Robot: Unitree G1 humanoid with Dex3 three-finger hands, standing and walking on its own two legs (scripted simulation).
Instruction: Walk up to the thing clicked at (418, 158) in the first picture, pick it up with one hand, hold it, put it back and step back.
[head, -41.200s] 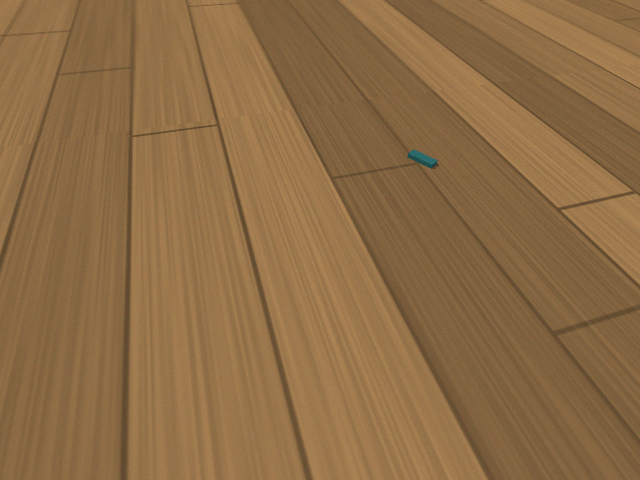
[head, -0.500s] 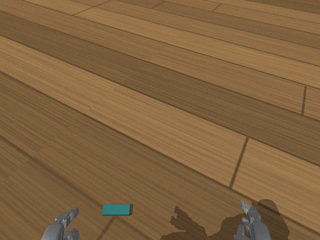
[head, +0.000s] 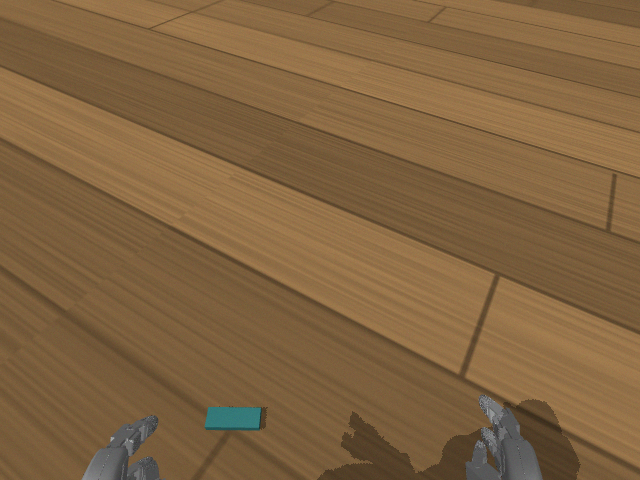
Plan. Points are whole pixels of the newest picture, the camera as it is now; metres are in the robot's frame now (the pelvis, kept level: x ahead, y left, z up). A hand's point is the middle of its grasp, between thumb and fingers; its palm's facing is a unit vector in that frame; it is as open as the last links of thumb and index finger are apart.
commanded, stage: home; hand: left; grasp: from above
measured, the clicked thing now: (233, 418) +0.45 +0.22 -0.70
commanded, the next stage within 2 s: stand in 0.72 s
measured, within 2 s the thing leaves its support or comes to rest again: neither
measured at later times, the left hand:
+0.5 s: hand out of the picture +0.16 +0.18 -0.05, palm faces +0.04 -0.98 -0.20, open 7.4 cm
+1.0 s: hand out of the picture +0.14 +0.22 -0.09, palm faces +0.00 -0.94 -0.34, open 7.3 cm
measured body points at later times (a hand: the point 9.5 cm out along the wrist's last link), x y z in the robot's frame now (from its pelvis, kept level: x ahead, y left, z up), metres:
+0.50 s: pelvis +0.00 +0.01 +0.00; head +0.02 +0.01 +0.45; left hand +0.16 +0.24 -0.03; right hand +0.16 -0.24 -0.06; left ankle +0.01 +0.13 -0.68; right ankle +0.00 -0.13 -0.68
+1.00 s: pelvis -0.01 +0.00 +0.02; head +0.02 +0.00 +0.47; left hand +0.14 +0.27 -0.06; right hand +0.13 -0.26 -0.09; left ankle +0.01 +0.13 -0.68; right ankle +0.00 -0.13 -0.68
